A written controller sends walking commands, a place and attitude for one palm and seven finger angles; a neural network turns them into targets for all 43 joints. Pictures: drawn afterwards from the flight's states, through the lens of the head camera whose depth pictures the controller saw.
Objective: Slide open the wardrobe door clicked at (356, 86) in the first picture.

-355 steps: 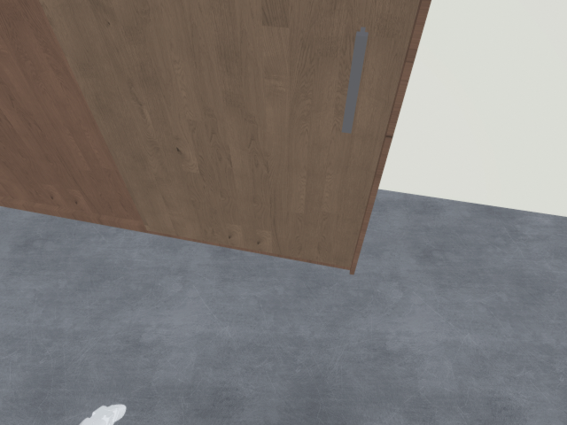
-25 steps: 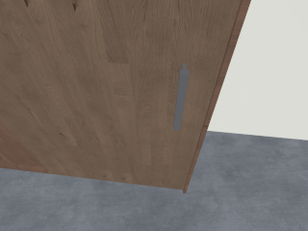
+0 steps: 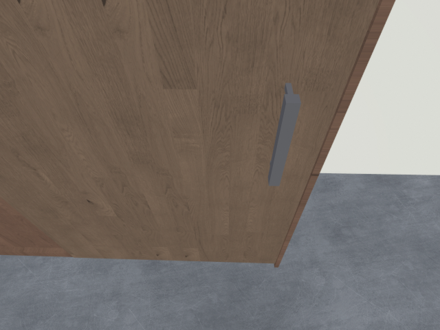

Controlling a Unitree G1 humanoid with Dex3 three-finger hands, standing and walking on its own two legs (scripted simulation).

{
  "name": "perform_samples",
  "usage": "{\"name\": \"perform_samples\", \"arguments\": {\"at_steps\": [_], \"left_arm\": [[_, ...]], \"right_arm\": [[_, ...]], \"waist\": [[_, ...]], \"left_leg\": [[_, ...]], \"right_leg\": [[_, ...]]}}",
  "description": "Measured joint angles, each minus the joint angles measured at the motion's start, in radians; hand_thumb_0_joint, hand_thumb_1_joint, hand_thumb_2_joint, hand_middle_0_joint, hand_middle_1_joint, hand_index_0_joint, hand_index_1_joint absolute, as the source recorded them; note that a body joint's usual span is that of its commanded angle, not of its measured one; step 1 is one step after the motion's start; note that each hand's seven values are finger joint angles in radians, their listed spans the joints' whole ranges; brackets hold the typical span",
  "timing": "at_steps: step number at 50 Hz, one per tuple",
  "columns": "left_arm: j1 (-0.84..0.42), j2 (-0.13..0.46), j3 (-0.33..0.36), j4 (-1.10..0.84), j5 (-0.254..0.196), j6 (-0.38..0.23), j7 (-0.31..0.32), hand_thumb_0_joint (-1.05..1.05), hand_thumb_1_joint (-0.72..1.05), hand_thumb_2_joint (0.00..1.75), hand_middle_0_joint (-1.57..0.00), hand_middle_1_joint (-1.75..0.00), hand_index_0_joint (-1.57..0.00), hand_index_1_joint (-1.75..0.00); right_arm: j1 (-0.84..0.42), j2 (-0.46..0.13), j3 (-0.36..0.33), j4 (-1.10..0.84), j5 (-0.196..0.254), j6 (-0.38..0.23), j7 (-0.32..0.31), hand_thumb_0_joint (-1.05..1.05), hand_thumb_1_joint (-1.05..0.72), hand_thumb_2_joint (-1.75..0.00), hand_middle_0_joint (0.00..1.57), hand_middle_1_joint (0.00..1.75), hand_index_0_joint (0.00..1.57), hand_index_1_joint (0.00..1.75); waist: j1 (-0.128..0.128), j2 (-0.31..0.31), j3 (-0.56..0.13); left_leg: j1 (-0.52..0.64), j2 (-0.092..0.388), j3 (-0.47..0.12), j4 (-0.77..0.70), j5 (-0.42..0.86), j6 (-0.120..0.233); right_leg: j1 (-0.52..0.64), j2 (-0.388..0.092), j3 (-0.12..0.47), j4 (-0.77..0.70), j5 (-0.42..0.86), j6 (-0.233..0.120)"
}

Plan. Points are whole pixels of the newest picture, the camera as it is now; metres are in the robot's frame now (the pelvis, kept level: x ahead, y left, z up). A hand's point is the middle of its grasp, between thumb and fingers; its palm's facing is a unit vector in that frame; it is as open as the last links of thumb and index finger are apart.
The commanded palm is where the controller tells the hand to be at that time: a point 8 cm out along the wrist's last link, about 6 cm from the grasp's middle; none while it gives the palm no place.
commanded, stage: come to a stop and stand still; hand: right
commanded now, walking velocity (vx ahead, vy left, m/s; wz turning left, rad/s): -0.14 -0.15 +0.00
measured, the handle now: (280, 139) +0.46 -0.09 +0.09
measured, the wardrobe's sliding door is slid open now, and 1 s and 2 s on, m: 0.00 0.00 0.00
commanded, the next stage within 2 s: look again from close up in 1.64 s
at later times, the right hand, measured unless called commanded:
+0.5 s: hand out of the picture -0.03 -0.17 -0.18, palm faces +0.01 +0.98 -0.20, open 7.4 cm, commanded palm none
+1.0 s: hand out of the picture -0.04 -0.22 -0.17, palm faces -0.02 +0.99 -0.17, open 7.4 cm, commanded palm none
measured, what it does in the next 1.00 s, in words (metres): steps on the spot: right foot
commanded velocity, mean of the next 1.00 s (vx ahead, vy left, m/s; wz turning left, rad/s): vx -0.04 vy -0.03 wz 0.00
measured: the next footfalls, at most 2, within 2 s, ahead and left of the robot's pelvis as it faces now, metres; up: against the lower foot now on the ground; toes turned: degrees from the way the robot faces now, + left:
right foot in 0.04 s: +0.05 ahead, -0.12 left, +0.00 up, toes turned -2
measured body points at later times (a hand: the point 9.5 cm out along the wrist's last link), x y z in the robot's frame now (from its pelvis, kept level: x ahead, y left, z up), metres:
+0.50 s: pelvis +0.00 +0.00 +0.00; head +0.02 -0.01 +0.45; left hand +0.04 +0.23 -0.15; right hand -0.02 -0.22 -0.16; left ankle -0.05 +0.07 -0.73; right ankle +0.01 -0.11 -0.73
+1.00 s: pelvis -0.01 -0.05 +0.01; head +0.00 -0.06 +0.46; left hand -0.07 +0.15 -0.15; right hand -0.03 -0.27 -0.15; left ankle -0.05 +0.07 -0.73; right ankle +0.01 -0.11 -0.73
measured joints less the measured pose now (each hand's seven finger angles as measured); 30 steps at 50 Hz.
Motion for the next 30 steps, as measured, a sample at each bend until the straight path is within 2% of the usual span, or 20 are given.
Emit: {"name": "perform_samples", "arguments": {"at_steps": [2,5,6,9,12,17,19,21,24,30], "left_arm": [[-0.016,-0.008,-0.005,-0.014,0.0,-0.021,0.004,0.01,0.91,0.9,-0.2,-0.3,-0.2,-0.3],[-0.043,-0.039,-0.021,-0.011,0.001,-0.035,0.02,0.01,0.92,0.9,-0.2,-0.3,-0.2,-0.3],[-0.047,-0.038,-0.024,-0.006,-0.001,-0.033,0.027,0.01,0.93,0.9,-0.2,-0.3,-0.2,-0.3],[-0.064,-0.02,-0.026,0.0,-0.012,-0.023,0.031,0.02,0.95,0.9,-0.2,-0.3,-0.2,-0.3],[-0.092,-0.006,-0.02,-0.014,-0.016,-0.007,0.03,0.02,0.96,0.9,-0.2,-0.3,-0.2,-0.3],[-0.127,0.001,-0.012,-0.048,-0.016,0.013,0.017,0.01,0.94,0.9,-0.2,-0.3,-0.2,-0.3],[-0.134,0.005,-0.01,-0.054,-0.017,0.016,0.014,0.01,0.93,0.9,-0.2,-0.3,-0.2,-0.3],[-0.135,0.009,-0.009,-0.056,-0.017,0.016,0.013,0.01,0.93,0.9,-0.2,-0.3,-0.2,-0.3],[-0.127,0.005,-0.01,-0.045,-0.016,0.012,0.014,0.01,0.93,0.9,-0.2,-0.3,-0.2,-0.3],[-0.091,0.006,-0.025,-0.021,-0.016,0.001,0.004,0.01,0.94,0.9,-0.2,-0.3,-0.2,-0.3]], "right_arm": [[0.006,0.008,0.002,0.006,0.009,-0.002,0.001,0.0,-0.91,-0.9,0.2,0.3,0.2,0.3],[-0.005,0.006,0.008,0.022,0.018,0.002,-0.006,0.0,-0.91,-0.9,0.2,0.3,0.2,0.3],[-0.012,0.01,0.011,0.026,0.019,0.001,-0.008,0.0,-0.91,-0.9,0.2,0.3,0.2,0.3],[-0.031,0.029,0.021,0.021,0.018,-0.012,-0.014,0.0,-0.91,-0.9,0.2,0.3,0.2,0.3],[-0.038,0.034,0.028,0.01,0.011,-0.023,-0.029,0.01,-0.92,-0.9,0.2,0.3,0.2,0.3],[-0.029,0.014,0.023,-0.003,0.008,-0.024,-0.036,0.01,-0.92,-0.9,0.2,0.3,0.2,0.3],[-0.026,0.006,0.021,0.0,0.009,-0.018,-0.034,0.01,-0.92,-0.9,0.2,0.3,0.2,0.3],[-0.021,0.0,0.02,0.004,0.011,-0.013,-0.032,0.01,-0.91,-0.9,0.2,0.3,0.2,0.3],[-0.024,-0.015,0.016,0.009,0.015,-0.003,-0.031,0.01,-0.91,-0.9,0.2,0.3,0.2,0.3],[-0.051,-0.031,0.022,0.006,0.016,-0.006,-0.024,0.0,-0.91,-0.9,0.2,0.3,0.2,0.3]], "waist": [[-0.001,0.002,0.004],[-0.009,0.051,0.004],[-0.012,0.053,0.0],[-0.019,0.029,-0.004],[-0.022,0.007,0.005],[-0.026,0.002,0.029],[-0.026,-0.006,0.036],[-0.023,-0.019,0.038],[-0.023,-0.005,0.037],[-0.02,0.004,0.018]], "left_leg": [[-0.009,-0.01,0.001,0.052,-0.037,-0.002],[-0.005,0.018,-0.022,0.103,-0.068,-0.034],[0.011,0.02,-0.023,0.087,-0.073,-0.034],[0.051,0.013,-0.02,0.015,-0.046,-0.005],[0.058,0.006,-0.027,-0.021,-0.01,-0.017],[0.052,0.002,-0.041,-0.036,0.001,0.0],[0.044,0.0,-0.043,-0.018,-0.004,0.002],[0.037,-0.005,-0.043,0.006,-0.014,-0.004],[0.041,0.011,-0.052,0.021,-0.02,-0.017],[0.067,0.026,-0.062,-0.051,0.036,-0.039]], "right_leg": [[0.058,0.001,-0.008,-0.139,0.114,-0.012],[0.101,0.026,-0.031,-0.162,0.084,-0.026],[0.115,0.031,-0.032,-0.176,0.082,-0.024],[0.141,0.032,-0.028,-0.22,0.103,-0.015],[0.135,0.026,-0.027,-0.224,0.138,-0.008],[0.091,0.033,0.014,-0.162,0.058,-0.001],[0.087,0.033,0.031,-0.168,0.078,0.0],[0.1,0.027,0.044,-0.204,0.158,-0.002],[0.124,0.042,0.033,-0.227,0.15,-0.01],[0.155,0.06,0.02,-0.302,0.191,-0.033]]}}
